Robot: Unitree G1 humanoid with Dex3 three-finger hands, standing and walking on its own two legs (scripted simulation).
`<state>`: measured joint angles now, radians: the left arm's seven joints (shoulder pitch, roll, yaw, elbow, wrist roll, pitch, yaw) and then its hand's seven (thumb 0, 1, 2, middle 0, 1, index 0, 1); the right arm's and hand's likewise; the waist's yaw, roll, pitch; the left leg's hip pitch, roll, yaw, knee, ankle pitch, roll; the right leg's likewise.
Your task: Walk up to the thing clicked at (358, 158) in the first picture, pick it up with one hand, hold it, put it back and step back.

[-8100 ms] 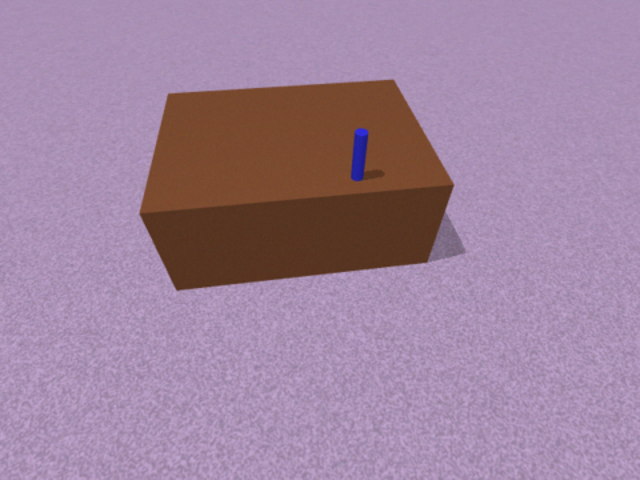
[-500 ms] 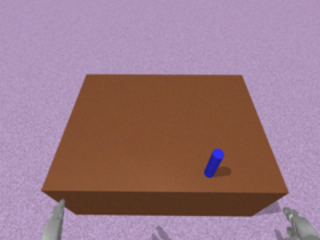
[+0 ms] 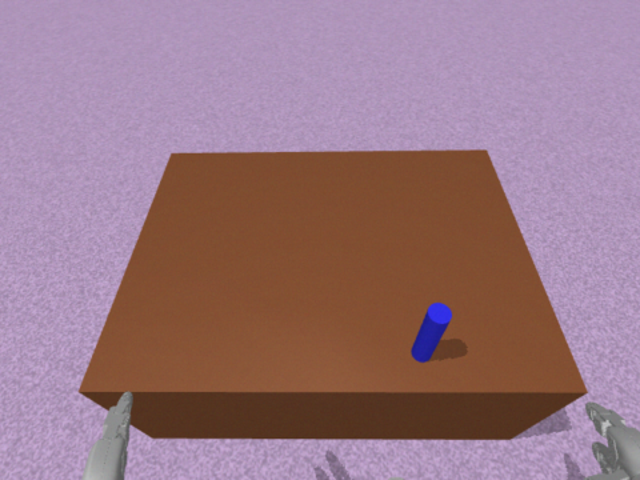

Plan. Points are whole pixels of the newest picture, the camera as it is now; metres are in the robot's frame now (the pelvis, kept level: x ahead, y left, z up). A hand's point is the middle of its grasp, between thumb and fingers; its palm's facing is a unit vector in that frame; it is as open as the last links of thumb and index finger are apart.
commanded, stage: go down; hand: right
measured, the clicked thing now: (429, 334) +0.41 -0.20 -0.23
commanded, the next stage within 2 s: approach in 1.74 s
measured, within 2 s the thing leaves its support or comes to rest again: neither
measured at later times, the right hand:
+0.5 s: hand (606, 390) +0.23 -0.34 -0.02, palm faces +0.17 +0.96 -0.21, open 17.4 cm
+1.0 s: hand (621, 340) +0.28 -0.37 +0.01, palm faces +0.18 +0.98 -0.13, open 17.4 cm
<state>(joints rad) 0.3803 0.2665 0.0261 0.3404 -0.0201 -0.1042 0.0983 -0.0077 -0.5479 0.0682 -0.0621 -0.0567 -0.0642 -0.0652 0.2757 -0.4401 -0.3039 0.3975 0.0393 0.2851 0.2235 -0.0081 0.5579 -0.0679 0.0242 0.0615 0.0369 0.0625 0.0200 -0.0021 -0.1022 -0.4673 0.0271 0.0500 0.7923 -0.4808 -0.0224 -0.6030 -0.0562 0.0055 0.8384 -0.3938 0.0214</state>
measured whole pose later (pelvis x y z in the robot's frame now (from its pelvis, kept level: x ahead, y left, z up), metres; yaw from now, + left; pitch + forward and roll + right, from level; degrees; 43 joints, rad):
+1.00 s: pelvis -0.02 +0.00 +0.00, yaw +0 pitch +10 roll +2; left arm 0.30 0.27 -0.02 0.47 0.00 -0.18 0.13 -0.01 -0.53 0.06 -0.06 -0.05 -0.07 -0.06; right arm -0.28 -0.70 -0.53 0.99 0.10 -0.06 0.48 -0.01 0.53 -0.06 0.04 0.05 0.05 0.05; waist 0.07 0.02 -0.08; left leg -0.52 0.01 0.05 0.77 -0.42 -0.02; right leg -0.65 -0.07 0.01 0.82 -0.34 0.02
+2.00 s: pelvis -0.03 -0.01 +0.00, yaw +1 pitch +13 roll +3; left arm 0.27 0.26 -0.04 0.47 0.00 -0.17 0.09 -0.01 -0.54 0.06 -0.05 -0.04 -0.05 -0.05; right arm -0.45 -0.80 -0.59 1.16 0.15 -0.20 0.55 -0.01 0.55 -0.06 0.05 0.05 0.05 0.05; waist 0.10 0.03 -0.10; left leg -0.60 0.01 0.05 0.79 -0.42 -0.03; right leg -0.75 -0.07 0.01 0.87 -0.35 0.00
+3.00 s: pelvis -0.09 -0.02 -0.19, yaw +7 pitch +30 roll +9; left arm 0.50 0.31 0.17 -0.36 0.07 -0.15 -0.08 -0.01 -0.52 0.04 -0.05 -0.05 -0.07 -0.05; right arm -0.48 -0.54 -0.65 0.96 0.08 -0.61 0.25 -0.02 0.61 -0.04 0.04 0.05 0.04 0.05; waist 0.32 0.05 -0.17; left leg -1.52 -0.04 0.08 1.66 -0.67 -0.03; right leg -1.69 -0.11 0.11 1.72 -0.57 0.01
